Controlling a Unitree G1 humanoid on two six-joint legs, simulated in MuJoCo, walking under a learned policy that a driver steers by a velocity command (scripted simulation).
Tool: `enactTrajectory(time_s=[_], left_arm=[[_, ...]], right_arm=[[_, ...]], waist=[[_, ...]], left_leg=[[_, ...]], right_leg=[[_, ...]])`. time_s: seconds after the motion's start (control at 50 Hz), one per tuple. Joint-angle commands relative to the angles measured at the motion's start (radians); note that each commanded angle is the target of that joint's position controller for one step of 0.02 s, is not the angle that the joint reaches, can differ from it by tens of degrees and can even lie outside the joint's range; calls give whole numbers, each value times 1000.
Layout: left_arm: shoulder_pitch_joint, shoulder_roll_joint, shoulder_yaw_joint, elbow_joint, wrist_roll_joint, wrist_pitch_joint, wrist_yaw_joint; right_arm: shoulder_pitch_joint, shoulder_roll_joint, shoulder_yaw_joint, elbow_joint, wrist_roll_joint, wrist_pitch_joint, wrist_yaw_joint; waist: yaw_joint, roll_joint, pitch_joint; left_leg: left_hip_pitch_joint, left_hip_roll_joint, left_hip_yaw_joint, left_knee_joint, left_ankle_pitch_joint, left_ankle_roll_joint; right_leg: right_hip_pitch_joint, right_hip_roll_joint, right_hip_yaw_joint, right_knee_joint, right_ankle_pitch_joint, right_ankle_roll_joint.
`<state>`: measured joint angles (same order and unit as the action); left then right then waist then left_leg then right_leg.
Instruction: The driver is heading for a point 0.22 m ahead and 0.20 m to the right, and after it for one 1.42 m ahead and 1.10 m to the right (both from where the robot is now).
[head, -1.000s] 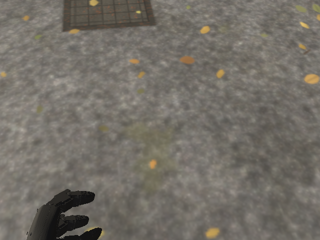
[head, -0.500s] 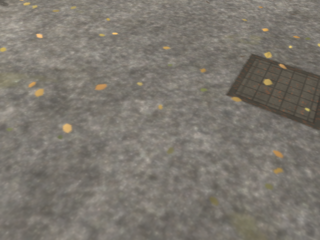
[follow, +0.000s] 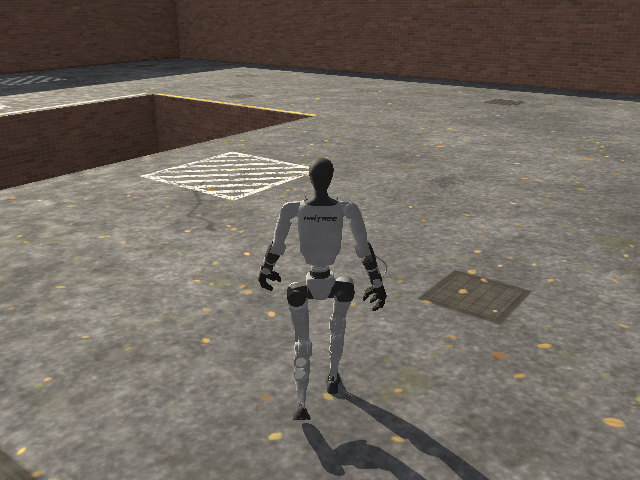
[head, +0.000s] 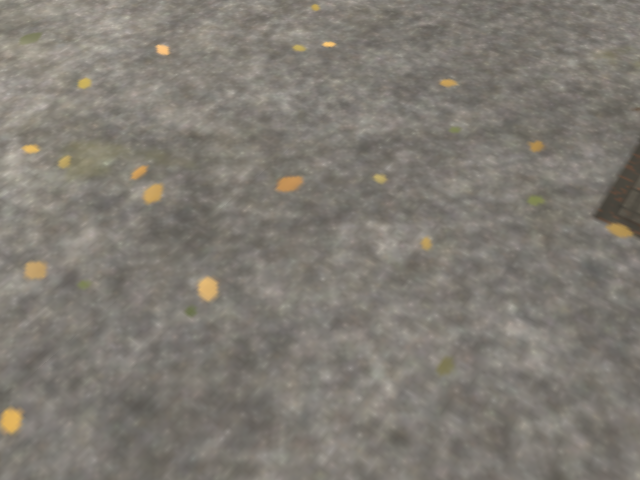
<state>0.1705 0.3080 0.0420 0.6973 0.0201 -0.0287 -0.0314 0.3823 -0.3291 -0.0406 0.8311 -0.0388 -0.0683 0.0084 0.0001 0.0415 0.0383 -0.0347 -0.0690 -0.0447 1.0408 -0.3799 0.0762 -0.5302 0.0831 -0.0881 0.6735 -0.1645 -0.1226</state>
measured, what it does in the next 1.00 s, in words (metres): walks ahead, turning right: left foot, then right foot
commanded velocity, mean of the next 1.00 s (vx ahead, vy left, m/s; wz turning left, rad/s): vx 0.31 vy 0.00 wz -0.86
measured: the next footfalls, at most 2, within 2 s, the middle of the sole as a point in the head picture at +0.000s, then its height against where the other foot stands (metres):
left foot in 0.36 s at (310, 450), level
right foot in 0.80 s outside the picture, level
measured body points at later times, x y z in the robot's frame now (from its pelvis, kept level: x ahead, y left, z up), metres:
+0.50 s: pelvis +0.34 +0.02 +0.02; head +0.40 +0.01 +0.47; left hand +0.54 +0.27 -0.10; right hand +0.42 -0.28 -0.06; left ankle +0.48 +0.08 -0.70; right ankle +0.22 -0.05 -0.60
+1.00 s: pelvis +0.38 -0.02 +0.03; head +0.39 -0.07 +0.48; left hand +0.71 +0.04 -0.05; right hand +0.25 -0.29 -0.08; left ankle +0.52 +0.06 -0.64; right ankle +0.34 -0.09 -0.70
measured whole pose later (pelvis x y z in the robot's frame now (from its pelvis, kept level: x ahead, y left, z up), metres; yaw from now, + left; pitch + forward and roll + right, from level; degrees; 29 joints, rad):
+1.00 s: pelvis +0.38 -0.02 +0.03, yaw -54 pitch +1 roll +1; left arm 0.19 0.32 0.08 0.61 0.01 0.08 -0.01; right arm 0.20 -0.31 -0.05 0.64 -0.03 0.04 -0.01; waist 0.01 0.03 0.07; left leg -0.53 0.04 -0.01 1.00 -0.40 -0.07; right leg -0.33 0.09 0.10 0.53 -0.21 -0.06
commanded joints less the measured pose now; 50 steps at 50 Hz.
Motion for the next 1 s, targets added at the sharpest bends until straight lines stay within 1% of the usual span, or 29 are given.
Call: enactTrajectory(time_s=[0.02,0.04,0.08,0.12,0.16,0.2,0.26,0.3,0.32,0.34,0.36,0.38,0.4,0.42,0.44,0.48,0.52,0.6,0.7,0.74,0.76,0.78,0.8,0.82,0.84,0.88,0.92,0.96,1.0], left_arm=[[218,171,71,24,-10,-2,0],[223,145,64,41,-9,-7,3],[214,107,44,73,-3,-20,11],[218,129,47,76,-13,-39,13],[209,157,57,69,-13,-44,15],[212,161,68,70,-23,-36,12],[276,167,80,81,-33,-10,16],[260,178,89,63,-26,3,32],[223,186,93,47,-28,2,36],[208,157,88,34,-36,-4,34],[260,41,60,1,-47,-5,39],[447,44,55,-21,-61,9,60],[449,99,60,7,-27,28,64],[321,121,67,2,-3,42,54],[228,124,74,-18,2,54,36],[191,98,69,-40,3,90,6],[173,69,62,-58,-3,107,-1],[67,58,51,-117,2,125,-11],[-47,69,46,-169,-18,135,-34],[-76,80,52,-186,-22,128,-36],[-59,79,55,-183,-19,120,-36],[-1,94,62,-158,-10,108,-28],[72,173,81,-138,1,91,-7],[78,337,118,-175,-1,85,6],[142,307,129,-161,-7,88,15],[6,220,98,-162,-2,96,30],[-75,167,81,-183,-9,96,34],[-34,167,82,-167,-9,91,23],[9,186,92,-150,-7,88,17]], right_arm=[[-115,-93,11,-168,-12,-61,8],[-151,-89,17,-179,-21,-61,8],[-176,-63,30,-209,-42,-30,9],[-206,-49,43,-232,-39,-5,7],[-293,-20,61,-277,-20,-9,13],[-368,13,74,-298,-4,-11,19],[-400,-9,64,-303,7,-8,6],[-345,-51,46,-290,5,-17,-13],[-264,-71,37,-264,6,-25,-24],[-143,-108,24,-236,1,-38,-36],[-25,-169,9,-228,-14,-42,-45],[-21,-176,3,-258,-10,-23,-30],[-110,-150,-16,-266,9,-9,-37],[-185,-47,10,-289,13,-2,-46],[-215,11,30,-277,10,9,-49],[-198,-17,20,-244,14,19,-56],[-183,-34,6,-225,12,15,-47],[-189,-57,-11,-219,2,21,-41],[-197,-112,-39,-231,-6,42,-25],[-158,-133,-52,-226,3,59,-15],[-152,-141,-58,-223,12,70,-11],[-110,-132,-61,-212,14,81,-6],[-64,-100,-59,-212,16,94,4],[-118,-47,-38,-309,17,107,-2],[-200,-89,-42,-315,1,115,-14],[-187,-77,-42,-287,25,103,-22],[-158,-93,-49,-255,3,97,-25],[-159,-74,-43,-245,8,101,-19],[-192,-46,-30,-256,18,102,-17]], waist=[[78,-93,-127],[51,-15,-69],[-16,-37,8],[-37,-46,68],[-40,-37,81],[-6,-64,39],[49,-93,-43],[27,-104,-79],[-19,-97,-112],[-71,-77,-173],[-67,91,-312],[15,237,-511],[13,175,-536],[1,78,-397],[0,49,-276],[13,110,-172],[29,110,-164],[36,110,-140],[15,142,-103],[-8,132,-90],[5,109,-90],[19,29,-104],[41,-229,-73],[33,-418,-49],[108,-266,-109],[16,-215,-34],[-13,-209,-65],[-3,-141,-107],[20,-128,-117]], left_leg=[[-725,60,-95,433,110,-6],[-672,99,-84,323,117,-11],[-601,136,-75,192,76,-52],[-592,146,-32,85,69,-94],[-498,123,30,-115,170,-122],[-362,66,74,-301,371,-121],[-279,4,55,-442,477,-113],[-208,-12,2,-544,444,-106],[-129,3,-13,-613,490,-96],[14,87,-60,-637,578,-74],[245,387,-261,-526,953,-22],[399,659,-535,-447,1266,98],[320,621,-591,-519,959,175],[168,507,-447,-581,739,154],[60,423,-297,-616,679,110],[-78,373,-144,-654,770,94],[-123,370,-74,-673,781,102],[-188,413,24,-719,603,110],[-282,414,168,-704,277,38],[-241,437,185,-652,226,13],[-242,431,212,-591,190,-15],[-276,399,249,-471,126,-60],[-429,307,325,-195,-83,-129],[-718,129,225,5,-339,-200],[-720,143,64,110,-305,-190],[-662,160,16,57,-94,-169],[-583,131,30,41,-2,-157],[-547,104,20,-8,-8,-149],[-538,81,6,-95,-12,-139]], right_leg=[[642,-339,862,-455,-540,-232],[504,-302,768,-466,-441,-205],[303,-220,628,-492,-331,-185],[202,-195,544,-501,22,-203],[104,-144,430,-481,374,-180],[78,-72,344,-423,537,-100],[203,-46,384,-300,562,-11],[286,-43,454,-178,532,36],[309,-20,453,-61,527,61],[270,20,424,140,396,88],[120,72,301,445,-269,105],[4,91,218,673,-623,110],[-52,3,189,781,-463,114],[-77,-29,160,745,-349,128],[-84,-48,147,689,-300,146],[-42,-77,138,642,-280,171],[-18,-78,120,601,-257,173],[2,-127,93,447,-174,154],[195,-120,2,168,-160,121],[224,-103,-26,69,-209,107],[271,-87,-38,-21,-192,95],[360,-71,0,-118,-158,79],[440,-229,276,-326,-43,32],[467,-458,700,-358,273,-130],[475,-447,650,-350,287,-198],[361,-304,472,-345,153,-132],[323,-224,405,-317,240,-102],[336,-215,421,-291,304,-104],[357,-215,475,-280,258,-111]])
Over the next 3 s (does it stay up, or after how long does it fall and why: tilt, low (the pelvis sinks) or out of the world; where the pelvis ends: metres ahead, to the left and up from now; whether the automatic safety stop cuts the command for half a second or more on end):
stays up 0.46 -0.03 0.04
